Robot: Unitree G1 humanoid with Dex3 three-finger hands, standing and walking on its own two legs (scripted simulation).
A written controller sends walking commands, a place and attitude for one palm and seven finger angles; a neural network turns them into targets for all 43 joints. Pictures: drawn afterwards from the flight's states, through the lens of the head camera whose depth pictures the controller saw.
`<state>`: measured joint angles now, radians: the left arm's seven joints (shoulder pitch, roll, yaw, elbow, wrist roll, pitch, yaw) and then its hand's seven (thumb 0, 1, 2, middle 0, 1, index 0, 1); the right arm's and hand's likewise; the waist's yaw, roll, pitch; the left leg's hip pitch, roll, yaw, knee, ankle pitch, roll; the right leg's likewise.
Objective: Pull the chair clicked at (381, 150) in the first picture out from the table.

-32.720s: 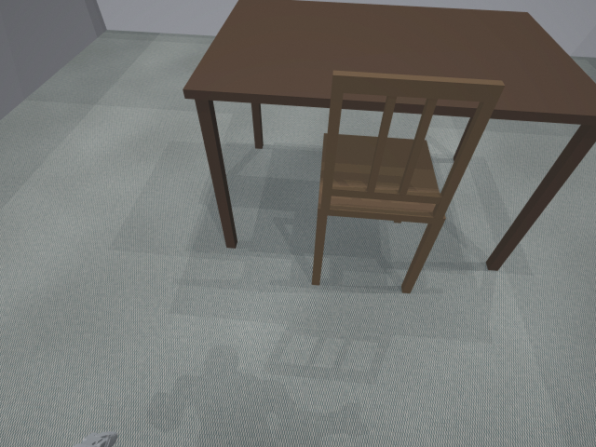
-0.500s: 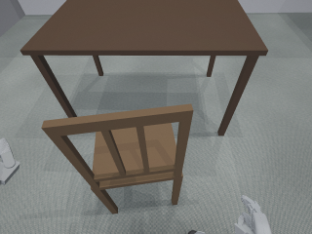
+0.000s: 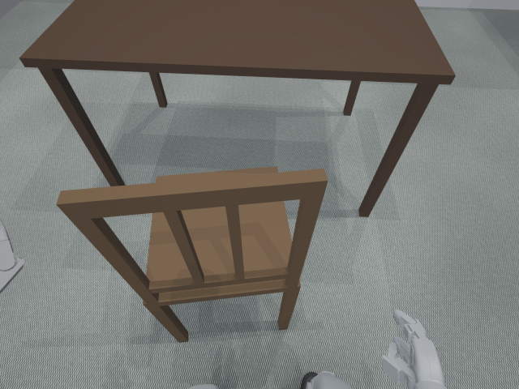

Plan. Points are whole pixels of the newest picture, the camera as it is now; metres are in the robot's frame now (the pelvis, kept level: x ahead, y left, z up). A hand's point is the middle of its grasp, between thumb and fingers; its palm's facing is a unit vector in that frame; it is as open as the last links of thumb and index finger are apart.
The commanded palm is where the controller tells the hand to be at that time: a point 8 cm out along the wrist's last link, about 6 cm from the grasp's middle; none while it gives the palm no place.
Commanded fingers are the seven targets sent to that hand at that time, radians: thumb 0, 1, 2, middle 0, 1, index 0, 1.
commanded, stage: step back with the hand held close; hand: left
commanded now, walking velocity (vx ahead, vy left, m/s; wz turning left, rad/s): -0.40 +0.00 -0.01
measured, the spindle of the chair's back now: (187, 250) +0.36 +0.17 -0.07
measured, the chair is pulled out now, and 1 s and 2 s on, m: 0.40 0.40 0.40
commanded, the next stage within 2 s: stop stepping back and stand still in 1.24 s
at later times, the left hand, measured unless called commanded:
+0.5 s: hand out of the picture +0.19 +0.26 +0.19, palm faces +0.45 -0.73 -0.52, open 7.4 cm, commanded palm +0.13 +0.30 +0.20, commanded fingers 0.00 0.90 0.90 -0.20 -0.30 -0.20 -0.30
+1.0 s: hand out of the picture +0.15 +0.25 +0.19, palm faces +0.40 -0.78 -0.47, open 7.4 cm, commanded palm +0.09 +0.31 +0.20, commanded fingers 0.00 0.90 0.90 -0.20 -0.30 -0.20 -0.30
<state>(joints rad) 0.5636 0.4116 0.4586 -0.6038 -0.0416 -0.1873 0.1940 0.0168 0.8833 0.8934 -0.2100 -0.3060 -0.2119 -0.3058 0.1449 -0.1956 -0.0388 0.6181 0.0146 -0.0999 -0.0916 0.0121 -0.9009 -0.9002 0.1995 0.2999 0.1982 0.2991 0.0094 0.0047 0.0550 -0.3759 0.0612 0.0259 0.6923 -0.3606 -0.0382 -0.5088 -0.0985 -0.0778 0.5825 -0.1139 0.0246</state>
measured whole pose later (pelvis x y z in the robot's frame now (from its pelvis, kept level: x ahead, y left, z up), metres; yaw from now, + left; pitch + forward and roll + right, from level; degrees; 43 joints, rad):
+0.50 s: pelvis -0.01 +0.00 +0.00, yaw +0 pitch +2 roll +0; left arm 0.57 0.43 0.48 -0.58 -0.03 -0.21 0.19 0.02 0.88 0.89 -0.21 -0.31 -0.21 -0.31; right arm 0.19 -0.19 -0.03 0.62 0.02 -0.10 -0.09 0.01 -0.90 -0.90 0.20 0.30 0.20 0.30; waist -0.01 0.00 0.03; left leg -0.39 0.06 0.00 0.68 -0.34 -0.04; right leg -0.51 -0.07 -0.05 0.60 -0.17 0.01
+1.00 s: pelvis -0.05 +0.01 +0.00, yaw -1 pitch +1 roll -1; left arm 0.57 0.41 0.44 -0.61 -0.04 -0.23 0.17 0.02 0.88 0.89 -0.21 -0.31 -0.21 -0.31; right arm 0.16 -0.19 -0.03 0.64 0.01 -0.12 -0.08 0.01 -0.90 -0.90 0.20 0.30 0.20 0.30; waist 0.00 -0.01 0.05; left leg -0.43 0.05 -0.01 0.67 -0.26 -0.02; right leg -0.46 -0.05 -0.03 0.59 -0.16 0.02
